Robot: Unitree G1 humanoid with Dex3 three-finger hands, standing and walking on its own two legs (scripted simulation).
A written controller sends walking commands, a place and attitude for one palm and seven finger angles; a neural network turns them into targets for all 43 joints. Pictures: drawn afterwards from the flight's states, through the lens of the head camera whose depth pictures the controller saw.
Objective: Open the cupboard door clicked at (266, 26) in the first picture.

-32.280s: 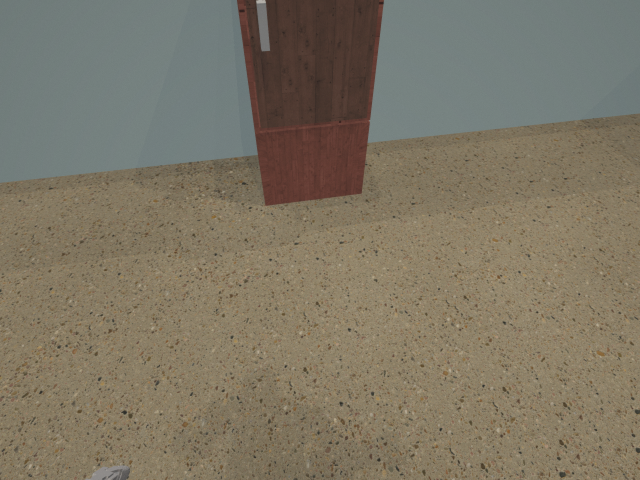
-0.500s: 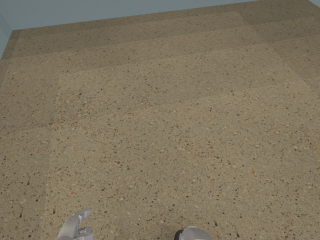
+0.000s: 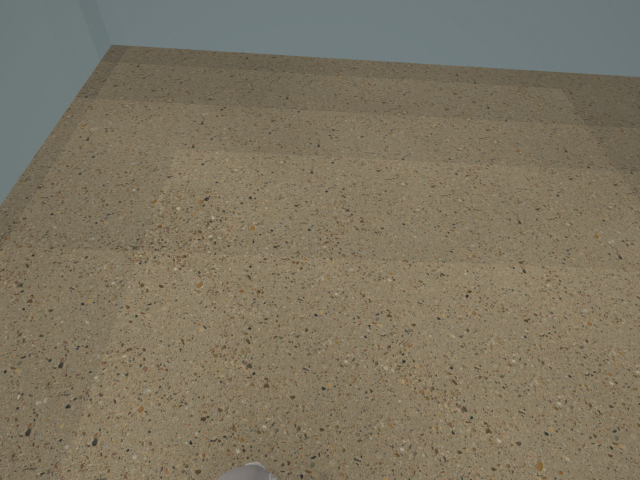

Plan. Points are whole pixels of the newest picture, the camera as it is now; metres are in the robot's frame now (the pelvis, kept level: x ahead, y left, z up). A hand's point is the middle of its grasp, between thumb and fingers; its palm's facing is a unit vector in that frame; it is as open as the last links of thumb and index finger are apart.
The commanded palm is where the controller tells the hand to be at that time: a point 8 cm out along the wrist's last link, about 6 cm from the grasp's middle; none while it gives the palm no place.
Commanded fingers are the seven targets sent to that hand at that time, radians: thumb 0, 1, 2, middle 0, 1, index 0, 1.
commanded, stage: turn to face it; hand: left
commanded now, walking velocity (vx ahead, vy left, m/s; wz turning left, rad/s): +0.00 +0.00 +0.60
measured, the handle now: out of the picture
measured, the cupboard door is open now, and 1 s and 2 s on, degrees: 42 42 42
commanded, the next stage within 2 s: none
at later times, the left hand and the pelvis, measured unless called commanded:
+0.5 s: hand out of the picture +0.08 +0.14 -0.12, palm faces +0.28 -0.91 -0.30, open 7.4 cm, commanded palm none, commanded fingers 0.00 0.90 0.90 -0.20 -0.30 -0.20 -0.30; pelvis +0.05 -0.08 +0.02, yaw +17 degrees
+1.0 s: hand out of the picture -0.03 +0.12 -0.15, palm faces +0.62 -0.74 -0.26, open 7.4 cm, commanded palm none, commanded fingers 0.00 0.90 0.90 -0.20 -0.30 -0.20 -0.30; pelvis +0.07 -0.08 +0.02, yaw +37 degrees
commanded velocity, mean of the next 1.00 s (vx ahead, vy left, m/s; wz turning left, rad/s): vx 0.00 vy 0.00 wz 0.60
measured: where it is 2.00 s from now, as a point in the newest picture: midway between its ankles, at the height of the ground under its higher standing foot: outside the picture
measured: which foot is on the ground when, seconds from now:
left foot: down 0.00-0.40, up 0.42-0.84, down 0.86-1.00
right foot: up 0.00-0.38, down 0.40-0.86, up 0.88-1.00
